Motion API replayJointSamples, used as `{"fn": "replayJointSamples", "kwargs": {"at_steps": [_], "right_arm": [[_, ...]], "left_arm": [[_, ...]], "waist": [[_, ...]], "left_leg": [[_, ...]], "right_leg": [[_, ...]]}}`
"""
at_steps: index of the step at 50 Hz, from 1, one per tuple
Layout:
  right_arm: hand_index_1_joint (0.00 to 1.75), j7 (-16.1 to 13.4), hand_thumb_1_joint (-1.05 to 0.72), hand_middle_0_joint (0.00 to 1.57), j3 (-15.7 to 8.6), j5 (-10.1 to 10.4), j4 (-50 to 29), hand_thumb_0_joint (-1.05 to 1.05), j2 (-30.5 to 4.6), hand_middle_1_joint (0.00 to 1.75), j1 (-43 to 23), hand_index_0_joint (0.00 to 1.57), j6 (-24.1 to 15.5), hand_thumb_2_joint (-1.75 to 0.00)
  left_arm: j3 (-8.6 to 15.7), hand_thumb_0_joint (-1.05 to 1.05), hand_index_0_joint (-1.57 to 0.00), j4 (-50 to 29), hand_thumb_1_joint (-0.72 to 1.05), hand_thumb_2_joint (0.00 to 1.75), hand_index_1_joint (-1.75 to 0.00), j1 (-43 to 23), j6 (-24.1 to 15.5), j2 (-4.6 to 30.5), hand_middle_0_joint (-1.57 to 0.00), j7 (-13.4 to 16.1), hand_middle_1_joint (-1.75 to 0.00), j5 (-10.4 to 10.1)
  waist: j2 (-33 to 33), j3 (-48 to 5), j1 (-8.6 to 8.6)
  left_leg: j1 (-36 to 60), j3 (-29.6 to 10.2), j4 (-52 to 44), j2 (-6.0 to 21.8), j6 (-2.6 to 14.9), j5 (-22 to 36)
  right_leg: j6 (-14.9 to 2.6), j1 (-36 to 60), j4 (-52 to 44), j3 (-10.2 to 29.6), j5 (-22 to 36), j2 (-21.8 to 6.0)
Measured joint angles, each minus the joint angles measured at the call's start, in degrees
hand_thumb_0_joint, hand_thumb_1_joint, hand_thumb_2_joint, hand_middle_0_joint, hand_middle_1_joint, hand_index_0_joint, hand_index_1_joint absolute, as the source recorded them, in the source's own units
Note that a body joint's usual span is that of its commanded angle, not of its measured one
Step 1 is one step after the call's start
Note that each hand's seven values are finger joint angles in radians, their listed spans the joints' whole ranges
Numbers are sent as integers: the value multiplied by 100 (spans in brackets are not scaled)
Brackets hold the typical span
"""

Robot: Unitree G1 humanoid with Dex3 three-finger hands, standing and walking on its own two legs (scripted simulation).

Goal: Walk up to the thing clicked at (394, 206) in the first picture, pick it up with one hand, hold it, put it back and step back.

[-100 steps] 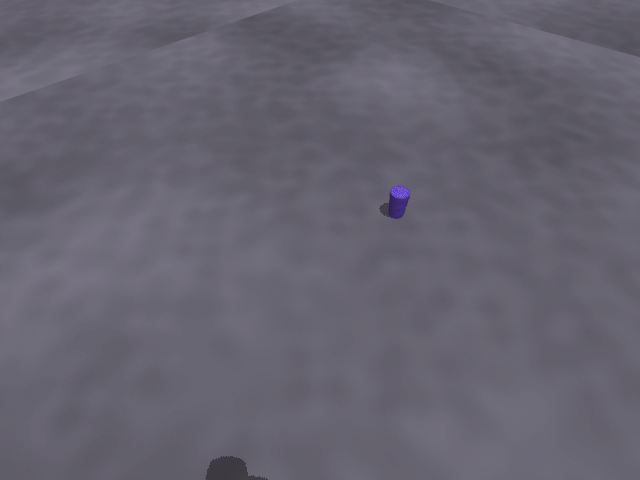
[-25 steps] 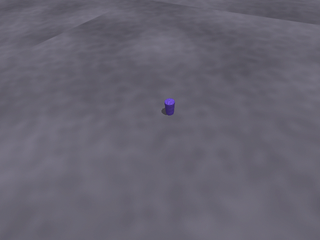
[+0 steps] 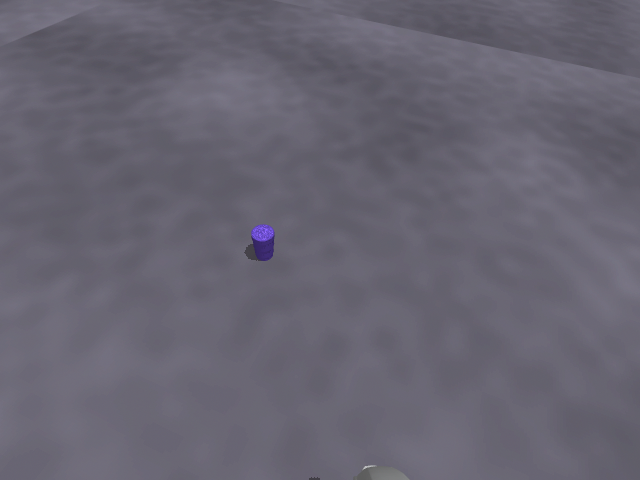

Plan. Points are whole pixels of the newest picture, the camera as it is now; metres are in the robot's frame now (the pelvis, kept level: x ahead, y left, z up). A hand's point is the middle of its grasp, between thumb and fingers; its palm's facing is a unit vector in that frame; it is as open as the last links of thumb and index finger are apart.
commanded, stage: walk up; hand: left
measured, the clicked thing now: (263, 243) +1.05 +0.16 -0.70
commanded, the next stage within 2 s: none
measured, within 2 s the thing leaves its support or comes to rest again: neither
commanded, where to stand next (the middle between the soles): +0.69 -0.02 m, yaw -4 degrees
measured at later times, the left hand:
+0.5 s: hand (156, 383) +0.29 +0.24 -0.12, palm faces -0.08 -0.92 -0.40, open 7.4 cm
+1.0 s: hand (192, 258) +0.53 +0.23 -0.13, palm faces -0.12 -0.89 -0.44, open 7.4 cm
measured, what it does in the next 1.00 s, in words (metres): walks ahead: right foot, then left foot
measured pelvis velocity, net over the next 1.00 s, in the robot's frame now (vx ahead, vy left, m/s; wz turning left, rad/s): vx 0.42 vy -0.04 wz -0.08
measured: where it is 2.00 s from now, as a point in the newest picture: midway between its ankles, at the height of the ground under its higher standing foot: (310, 343)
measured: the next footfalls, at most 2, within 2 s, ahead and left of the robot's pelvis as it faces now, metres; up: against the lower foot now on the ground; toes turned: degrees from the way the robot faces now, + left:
right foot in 0.18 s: +0.25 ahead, -0.16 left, +0.00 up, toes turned -6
left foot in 0.60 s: +0.42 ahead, +0.11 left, +0.00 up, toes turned +1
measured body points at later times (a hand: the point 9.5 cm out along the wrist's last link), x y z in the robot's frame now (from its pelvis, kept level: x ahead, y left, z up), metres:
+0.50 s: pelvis +0.22 -0.03 +0.00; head +0.24 -0.05 +0.45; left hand +0.29 +0.29 -0.10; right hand +0.29 -0.36 -0.12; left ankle +0.33 +0.11 -0.70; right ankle +0.21 -0.15 -0.73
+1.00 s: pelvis +0.42 -0.04 -0.02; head +0.43 -0.07 +0.43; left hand +0.54 +0.28 -0.10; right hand +0.42 -0.37 -0.14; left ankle +0.38 +0.10 -0.72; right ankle +0.50 -0.16 -0.73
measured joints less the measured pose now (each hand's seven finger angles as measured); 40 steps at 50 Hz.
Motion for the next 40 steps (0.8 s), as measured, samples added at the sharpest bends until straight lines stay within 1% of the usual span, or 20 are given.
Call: {"fn": "replayJointSamples", "kwargs": {"at_steps": [2,5,7,9,10,11,13,14,16,19,22,25,28,29,30,31,33,35,37,40], "right_arm": [[30,-1,-90,21,11,-13,1,0,-47,30,113,20,13,-90],[30,3,-90,21,1,-14,13,0,-158,30,257,20,49,-90],[30,2,-90,21,-13,-3,39,0,-237,30,321,20,112,-90],[30,-7,-90,21,-22,10,59,0,-289,30,391,20,188,-90],[30,-23,-90,21,-25,16,73,0,-315,30,411,20,220,-90],[30,-49,-90,21,-25,24,108,0,-320,30,378,20,266,-90],[30,-80,-90,21,18,39,192,1,-273,30,244,20,369,-90],[30,-84,-91,21,37,51,217,1,-267,30,171,20,399,-90],[30,-76,-91,21,62,84,214,1,-267,30,47,20,398,-90],[30,-2,-91,20,68,68,106,1,-253,30,-102,20,337,-90],[30,81,-91,20,44,23,26,0,-215,30,-194,20,318,-90],[30,152,-91,21,12,-16,22,0,-180,30,-249,20,316,-90],[30,196,-91,21,-33,-35,31,0,-175,30,-258,20,269,-90],[30,197,-91,21,-50,-44,11,0,-198,30,-235,20,230,-90],[30,180,-91,21,-74,-54,-10,0,-215,30,-225,20,175,-90],[30,142,-91,21,-101,-75,-35,0,-206,30,-246,20,124,-90],[30,89,-91,21,-101,-13,-105,0,-179,30,-265,20,79,-90],[30,45,-91,21,-57,47,-146,0,-98,30,-235,20,76,-90],[30,13,-91,21,10,69,-159,0,-39,30,-158,20,75,-90],[30,8,-90,21,67,51,-154,0,-51,30,-37,20,110,-90]], "left_arm": [[18,1,-20,-67,90,90,-30,-130,5,21,-20,-48,-30,-5],[35,1,-20,-150,90,90,-30,-342,20,20,-20,-117,-30,6],[47,1,-20,-181,90,90,-30,-445,12,16,-20,-141,-30,8],[62,1,-20,-203,90,90,-30,-495,-17,45,-20,-149,-30,16],[89,1,-20,-204,90,90,-30,-537,-52,38,-20,-129,-30,20],[117,1,-20,-223,90,90,-30,-589,-92,5,-20,-90,-30,26],[100,1,-20,-304,90,90,-30,-598,-155,-57,-20,-26,-30,-22],[67,1,-20,-328,90,90,-30,-578,-164,-112,-20,-6,-30,-59],[-6,1,-21,-348,90,90,-30,-487,-172,-226,-20,37,-30,-96],[-71,1,-21,-336,90,90,-30,-246,-191,-315,-20,63,-30,-81],[-82,1,-21,-297,90,90,-30,2,-195,-307,-21,65,-30,-35],[-64,1,-21,-258,90,90,-31,207,-184,-232,-21,63,-30,-1],[-52,1,-21,-187,90,90,-31,381,-137,-117,-21,63,-30,11],[-49,1,-21,-158,90,90,-31,447,-116,-84,-21,70,-30,20],[-44,1,-21,-127,90,90,-31,506,-95,-46,-21,83,-30,28],[-32,1,-21,-62,90,90,-31,505,-64,-25,-21,108,-30,21],[-54,1,-21,84,90,90,-30,434,10,-34,-20,176,-30,8],[-82,1,-21,156,90,90,-30,335,21,1,-20,196,-30,-15],[-76,1,-21,154,90,90,-30,226,-18,24,-20,175,-30,-42],[-56,1,-20,74,90,90,-30,90,-46,-7,-20,94,-30,-42]], "waist": [[64,45,-47],[217,121,-118],[329,138,-161],[412,100,-186],[507,110,-176],[622,159,-161],[650,200,-64],[674,205,-20],[741,184,59],[796,124,159],[773,70,239],[697,34,330],[572,-28,388],[535,-67,379],[454,-94,354],[344,-70,331],[283,-13,258],[197,46,203],[112,94,167],[123,138,110]], "left_leg": [[259,52,-194,38,-21,-64],[571,107,-287,115,-123,-271],[727,135,-175,187,-209,-519],[812,145,156,281,-259,-899],[765,104,534,401,-213,-1131],[587,-64,1152,511,-78,-1206],[44,-466,2534,339,38,-1236],[-238,-572,3052,252,72,-1155],[-739,-643,3467,193,115,-880],[-1295,-663,3108,264,80,-504],[-1604,-645,2307,343,-11,-309],[-1664,-587,1469,379,-43,22],[-1428,-485,800,310,-8,314],[-1263,-439,607,256,22,319],[-1155,-394,534,168,21,476],[-1156,-315,724,88,2,412],[-1088,-247,972,66,20,119],[-849,-193,842,57,45,23],[-580,-149,574,19,33,35],[-269,-116,295,-9,40,-7]], "right_leg": [[60,-159,-542,-82,100,-145],[37,-190,-1471,-211,517,-299],[-10,-71,-1967,-300,839,-310],[-67,202,-2381,-431,1059,-243],[-58,290,-2377,-481,1282,-145],[-37,295,-2140,-549,1140,-48],[-55,359,-1860,-531,787,2],[-77,467,-1896,-518,709,11],[-89,731,-2136,-500,675,31],[-71,1074,-2516,-450,678,81],[-72,1341,-2717,-428,568,106],[-27,1565,-2747,-433,347,103],[61,1708,-2519,-420,-42,38],[96,1717,-2336,-408,-235,0],[58,1656,-2016,-368,-475,-81],[-7,1488,-1469,-255,-596,-154],[-104,1011,-226,-69,-726,-10],[-146,566,475,-68,-590,66],[-135,251,415,-180,-371,-33],[-36,-6,-328,-360,-234,-224]]}}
